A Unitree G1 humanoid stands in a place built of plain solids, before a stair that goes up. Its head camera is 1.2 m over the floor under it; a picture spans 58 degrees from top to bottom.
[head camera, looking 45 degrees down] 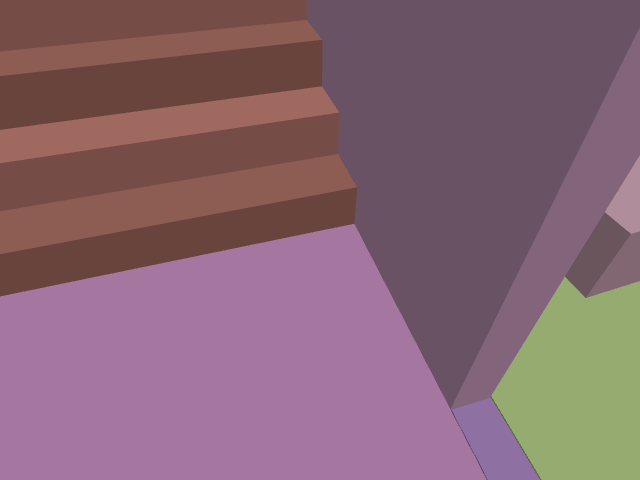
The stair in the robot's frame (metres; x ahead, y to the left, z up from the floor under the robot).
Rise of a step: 0.19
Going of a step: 0.23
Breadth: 1.40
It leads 17 degrees to the left of straight ahead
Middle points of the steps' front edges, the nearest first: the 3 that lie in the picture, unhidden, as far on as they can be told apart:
1.09 0.53 0.19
1.31 0.60 0.38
1.53 0.66 0.56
